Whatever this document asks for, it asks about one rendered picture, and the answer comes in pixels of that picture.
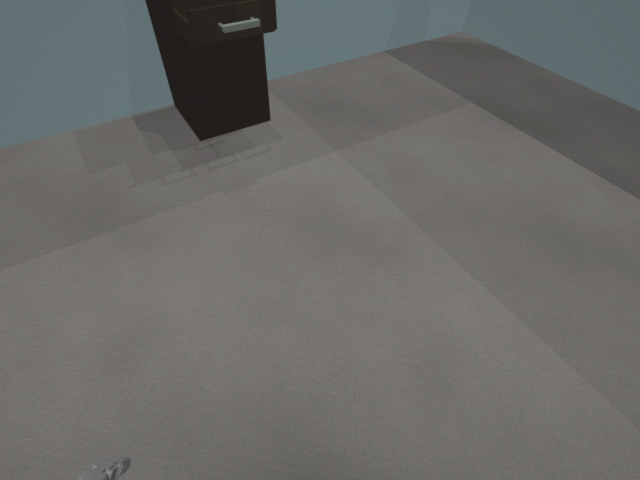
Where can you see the drawer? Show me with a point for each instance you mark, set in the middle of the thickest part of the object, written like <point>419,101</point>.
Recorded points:
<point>197,20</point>

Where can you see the robot left hand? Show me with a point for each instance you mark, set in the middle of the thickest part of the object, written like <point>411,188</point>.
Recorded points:
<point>107,469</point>

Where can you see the handle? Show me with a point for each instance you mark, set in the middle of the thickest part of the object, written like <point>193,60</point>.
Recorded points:
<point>226,43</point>
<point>236,26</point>

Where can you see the cabinet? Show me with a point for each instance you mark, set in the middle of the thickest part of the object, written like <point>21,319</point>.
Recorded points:
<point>217,91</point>

